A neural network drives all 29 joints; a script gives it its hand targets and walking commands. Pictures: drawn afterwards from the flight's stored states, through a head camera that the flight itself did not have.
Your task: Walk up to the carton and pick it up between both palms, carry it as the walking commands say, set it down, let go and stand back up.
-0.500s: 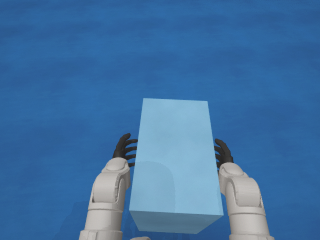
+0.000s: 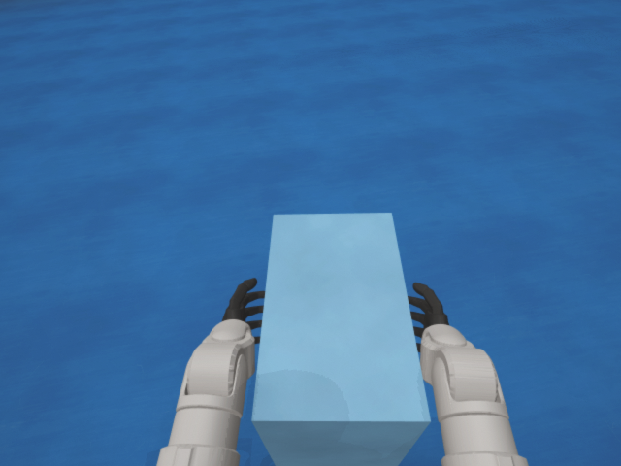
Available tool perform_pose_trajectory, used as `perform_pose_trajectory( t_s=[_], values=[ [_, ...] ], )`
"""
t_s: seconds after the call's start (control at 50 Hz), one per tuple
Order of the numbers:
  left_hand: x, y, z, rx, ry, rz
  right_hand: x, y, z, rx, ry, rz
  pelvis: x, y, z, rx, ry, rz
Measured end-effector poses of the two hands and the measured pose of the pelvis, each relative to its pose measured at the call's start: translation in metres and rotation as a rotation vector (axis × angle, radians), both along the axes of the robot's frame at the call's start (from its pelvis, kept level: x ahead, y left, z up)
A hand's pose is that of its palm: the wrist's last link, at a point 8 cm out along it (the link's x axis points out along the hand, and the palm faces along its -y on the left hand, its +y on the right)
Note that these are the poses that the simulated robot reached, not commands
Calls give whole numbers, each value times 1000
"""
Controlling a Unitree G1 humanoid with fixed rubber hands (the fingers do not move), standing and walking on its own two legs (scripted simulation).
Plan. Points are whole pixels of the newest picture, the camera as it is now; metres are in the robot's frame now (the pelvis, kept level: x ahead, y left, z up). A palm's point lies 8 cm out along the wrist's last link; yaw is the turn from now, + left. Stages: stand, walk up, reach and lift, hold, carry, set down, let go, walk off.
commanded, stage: carry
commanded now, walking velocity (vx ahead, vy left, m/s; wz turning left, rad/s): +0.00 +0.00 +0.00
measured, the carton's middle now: (333, 346) +0.30 +0.00 -0.02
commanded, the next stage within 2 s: hold in 1.30 s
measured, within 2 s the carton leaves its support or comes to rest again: neither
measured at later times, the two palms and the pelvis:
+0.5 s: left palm (222, 345) +0.27 +0.15 +0.03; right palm (420, 347) +0.27 -0.11 +0.03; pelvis -0.01 +0.02 +0.00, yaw +0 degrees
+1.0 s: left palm (221, 347) +0.27 +0.15 +0.03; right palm (417, 349) +0.27 -0.11 +0.02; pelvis -0.01 +0.02 +0.00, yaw +0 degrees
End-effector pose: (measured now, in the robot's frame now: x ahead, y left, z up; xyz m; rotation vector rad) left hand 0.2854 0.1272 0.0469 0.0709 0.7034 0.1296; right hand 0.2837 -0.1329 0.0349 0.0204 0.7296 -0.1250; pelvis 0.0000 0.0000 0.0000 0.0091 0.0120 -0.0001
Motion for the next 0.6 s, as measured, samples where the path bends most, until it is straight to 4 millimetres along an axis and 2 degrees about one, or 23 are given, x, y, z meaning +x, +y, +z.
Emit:
perform_pose_trajectory(
  t_s=[0.14,0.6],
  values=[
    [-7,3,-9,-5,31,3,-8,3,-7,-10,29,6,-4,1,0,-5,-7,-2],
    [-13,22,-15,-29,23,14,-11,22,-8,-33,18,14,-13,18,-2,-26,-23,-2]
  ],
)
